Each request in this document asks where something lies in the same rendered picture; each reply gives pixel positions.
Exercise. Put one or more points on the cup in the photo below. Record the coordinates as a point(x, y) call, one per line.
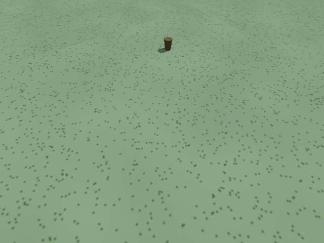
point(168, 43)

